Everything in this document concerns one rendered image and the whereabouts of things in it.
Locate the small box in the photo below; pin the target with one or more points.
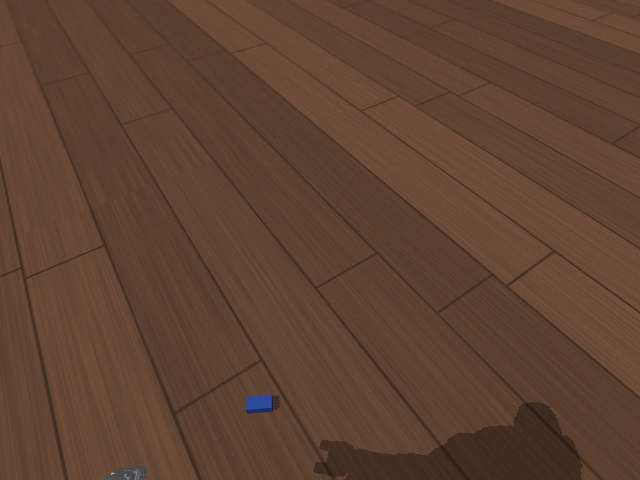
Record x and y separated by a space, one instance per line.
259 404

